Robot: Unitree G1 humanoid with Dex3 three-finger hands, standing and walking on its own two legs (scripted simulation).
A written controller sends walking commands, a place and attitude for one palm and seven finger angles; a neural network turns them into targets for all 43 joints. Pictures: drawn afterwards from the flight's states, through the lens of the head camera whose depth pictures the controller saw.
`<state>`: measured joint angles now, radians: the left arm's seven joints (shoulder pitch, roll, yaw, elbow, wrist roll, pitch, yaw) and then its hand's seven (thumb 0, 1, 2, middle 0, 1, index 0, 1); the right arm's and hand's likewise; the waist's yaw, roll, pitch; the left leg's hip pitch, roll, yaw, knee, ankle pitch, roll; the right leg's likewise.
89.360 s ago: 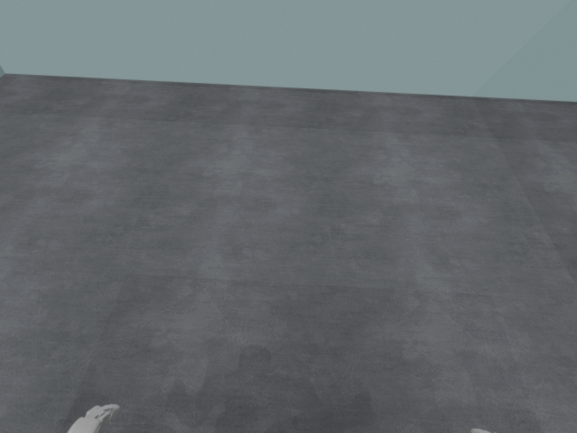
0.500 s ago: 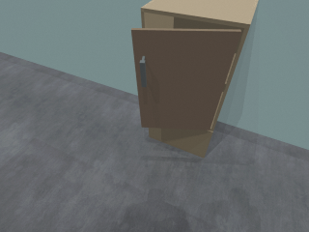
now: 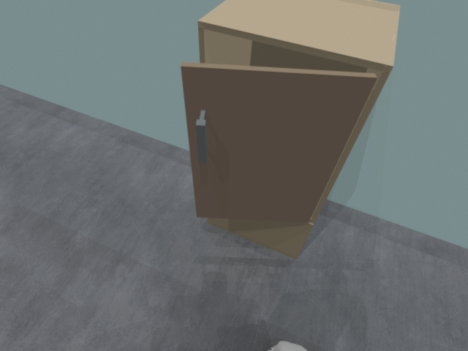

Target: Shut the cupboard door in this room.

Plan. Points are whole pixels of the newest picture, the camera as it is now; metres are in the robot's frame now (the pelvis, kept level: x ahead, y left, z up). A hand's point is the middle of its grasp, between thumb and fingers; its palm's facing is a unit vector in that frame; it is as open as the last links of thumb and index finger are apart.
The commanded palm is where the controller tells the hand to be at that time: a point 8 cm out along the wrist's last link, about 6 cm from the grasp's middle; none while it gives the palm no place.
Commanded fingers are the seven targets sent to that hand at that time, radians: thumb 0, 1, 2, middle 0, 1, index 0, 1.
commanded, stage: take the last steps up to it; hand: left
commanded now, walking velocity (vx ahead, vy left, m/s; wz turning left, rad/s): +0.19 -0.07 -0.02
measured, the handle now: (202, 136) +0.59 +0.10 +0.00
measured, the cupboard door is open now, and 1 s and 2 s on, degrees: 22 22 22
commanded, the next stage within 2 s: come to a stop and stand still in 0.10 s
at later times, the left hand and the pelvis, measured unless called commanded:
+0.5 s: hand (176, 348) +0.16 +0.12 -0.18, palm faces +0.05 -0.98 -0.21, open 7.3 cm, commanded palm none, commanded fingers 0.00 0.90 0.90 -0.20 -0.30 -0.20 -0.30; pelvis +0.13 -0.06 +0.00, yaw +0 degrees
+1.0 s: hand out of the picture +0.15 +0.13 -0.18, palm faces +0.01 -0.97 -0.25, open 7.4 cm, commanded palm none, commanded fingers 0.00 0.90 0.90 -0.20 -0.30 -0.20 -0.30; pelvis +0.09 -0.07 -0.01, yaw -1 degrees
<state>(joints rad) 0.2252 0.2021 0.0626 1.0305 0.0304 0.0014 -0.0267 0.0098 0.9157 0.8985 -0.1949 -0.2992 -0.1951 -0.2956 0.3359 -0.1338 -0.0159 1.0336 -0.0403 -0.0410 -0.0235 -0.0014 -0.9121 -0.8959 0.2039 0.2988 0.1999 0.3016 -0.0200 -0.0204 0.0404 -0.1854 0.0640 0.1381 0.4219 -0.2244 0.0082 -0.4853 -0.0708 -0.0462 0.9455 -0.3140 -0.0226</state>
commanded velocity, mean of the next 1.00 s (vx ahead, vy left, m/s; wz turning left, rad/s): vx -0.05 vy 0.02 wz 0.00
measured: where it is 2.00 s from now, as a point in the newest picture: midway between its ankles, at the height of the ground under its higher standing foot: outside the picture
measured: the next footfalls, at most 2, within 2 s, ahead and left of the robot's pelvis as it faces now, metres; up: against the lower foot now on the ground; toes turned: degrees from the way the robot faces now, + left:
right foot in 0.16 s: +0.17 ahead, -0.15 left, +0.00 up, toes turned -6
left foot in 0.58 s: +0.15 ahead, +0.05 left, +0.00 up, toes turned +1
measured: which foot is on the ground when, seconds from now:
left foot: down 0.00-0.16, up 0.18-0.56, down 0.58-1.00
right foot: up 0.00-0.14, down 0.16-0.60, up 0.62-0.96, down 0.98-1.00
